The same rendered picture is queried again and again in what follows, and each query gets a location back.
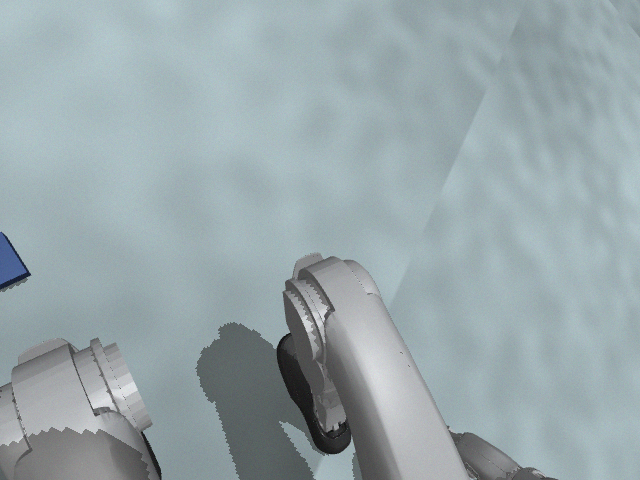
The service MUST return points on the left robot foot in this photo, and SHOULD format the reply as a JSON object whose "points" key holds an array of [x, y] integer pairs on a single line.
{"points": [[154, 460]]}

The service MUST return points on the right robot foot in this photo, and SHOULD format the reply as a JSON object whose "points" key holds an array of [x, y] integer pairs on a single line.
{"points": [[332, 442]]}

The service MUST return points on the right robot hand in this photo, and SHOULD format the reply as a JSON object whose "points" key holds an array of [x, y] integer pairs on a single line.
{"points": [[481, 459]]}

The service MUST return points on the small box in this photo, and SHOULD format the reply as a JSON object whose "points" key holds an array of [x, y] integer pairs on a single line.
{"points": [[12, 268]]}

